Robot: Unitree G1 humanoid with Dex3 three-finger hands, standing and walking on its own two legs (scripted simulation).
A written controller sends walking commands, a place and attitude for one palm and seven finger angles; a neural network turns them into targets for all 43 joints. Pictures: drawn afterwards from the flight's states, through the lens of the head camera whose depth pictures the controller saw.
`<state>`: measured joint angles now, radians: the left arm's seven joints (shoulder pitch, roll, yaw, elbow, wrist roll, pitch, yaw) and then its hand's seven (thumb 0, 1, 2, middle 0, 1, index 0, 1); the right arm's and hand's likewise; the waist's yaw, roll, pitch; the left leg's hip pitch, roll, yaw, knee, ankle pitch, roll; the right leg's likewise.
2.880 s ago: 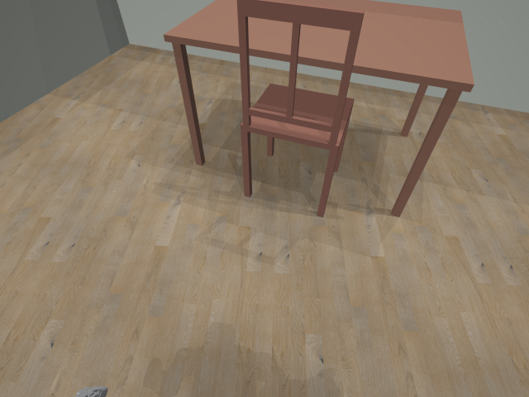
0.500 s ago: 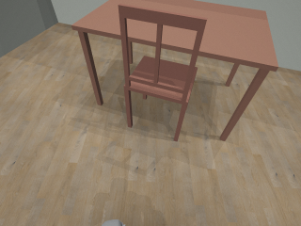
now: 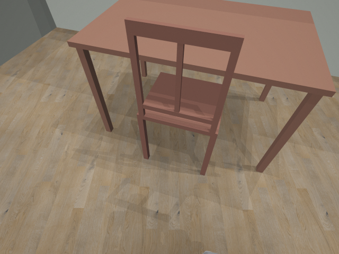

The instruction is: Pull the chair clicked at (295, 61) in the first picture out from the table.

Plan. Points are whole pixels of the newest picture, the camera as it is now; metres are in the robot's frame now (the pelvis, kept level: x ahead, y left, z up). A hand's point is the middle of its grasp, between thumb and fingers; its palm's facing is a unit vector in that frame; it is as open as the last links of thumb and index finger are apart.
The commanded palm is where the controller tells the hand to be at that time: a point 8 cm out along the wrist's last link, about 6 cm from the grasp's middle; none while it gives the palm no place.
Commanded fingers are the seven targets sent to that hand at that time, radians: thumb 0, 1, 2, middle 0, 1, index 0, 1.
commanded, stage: turn to face it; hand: left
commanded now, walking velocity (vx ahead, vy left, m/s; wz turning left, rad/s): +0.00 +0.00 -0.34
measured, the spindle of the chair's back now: (178, 82) +0.75 +0.01 -0.06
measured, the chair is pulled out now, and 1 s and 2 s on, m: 0.00 0.00 0.00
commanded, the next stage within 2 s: take the last steps up to it in 0.30 s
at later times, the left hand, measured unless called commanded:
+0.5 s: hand (105, 253) +0.15 +0.19 -0.18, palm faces -0.10 -0.98 -0.17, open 7.3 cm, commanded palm none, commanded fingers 0.00 0.90 0.90 -0.20 -0.30 -0.20 -0.30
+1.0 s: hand (138, 219) +0.23 +0.11 -0.16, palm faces -0.16 -0.97 -0.20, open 7.2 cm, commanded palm none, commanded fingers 0.00 0.90 0.90 -0.20 -0.30 -0.20 -0.30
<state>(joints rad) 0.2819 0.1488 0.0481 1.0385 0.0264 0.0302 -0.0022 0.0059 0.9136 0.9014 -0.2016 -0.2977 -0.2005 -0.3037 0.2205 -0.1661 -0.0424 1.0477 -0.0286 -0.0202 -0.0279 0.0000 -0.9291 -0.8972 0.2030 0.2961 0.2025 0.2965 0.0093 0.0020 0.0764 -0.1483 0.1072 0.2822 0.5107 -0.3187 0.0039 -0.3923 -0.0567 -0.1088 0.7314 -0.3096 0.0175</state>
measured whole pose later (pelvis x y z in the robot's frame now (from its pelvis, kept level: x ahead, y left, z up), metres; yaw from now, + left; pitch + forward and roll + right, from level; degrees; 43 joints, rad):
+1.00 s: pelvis +0.14 -0.06 +0.00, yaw -11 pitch +0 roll -1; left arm 0.23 0.16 0.05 1.03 0.02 -0.05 0.01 -0.01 0.94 0.90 -0.21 -0.30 -0.21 -0.30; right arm 0.38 -0.16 -0.05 1.14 -0.03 0.01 -0.01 0.01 -0.91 -0.90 0.20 0.30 0.20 0.30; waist -0.03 0.03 0.03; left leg -0.40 0.10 0.07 1.02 -0.41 0.01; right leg -0.18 -0.01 -0.13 0.46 -0.28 -0.03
